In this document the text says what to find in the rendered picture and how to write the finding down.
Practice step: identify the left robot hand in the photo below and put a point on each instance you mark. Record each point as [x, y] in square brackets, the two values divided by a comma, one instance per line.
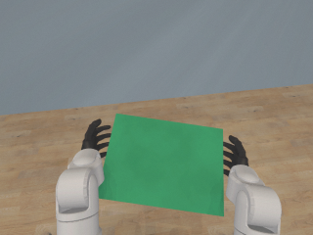
[91, 139]

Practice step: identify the carton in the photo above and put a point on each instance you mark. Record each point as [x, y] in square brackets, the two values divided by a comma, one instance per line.
[165, 164]

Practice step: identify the left robot forearm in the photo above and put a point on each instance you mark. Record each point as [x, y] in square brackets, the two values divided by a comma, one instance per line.
[77, 195]

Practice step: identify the right robot forearm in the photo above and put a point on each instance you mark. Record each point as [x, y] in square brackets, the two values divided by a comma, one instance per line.
[258, 209]

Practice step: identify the right robot hand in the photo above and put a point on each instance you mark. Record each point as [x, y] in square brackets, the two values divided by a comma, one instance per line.
[239, 154]

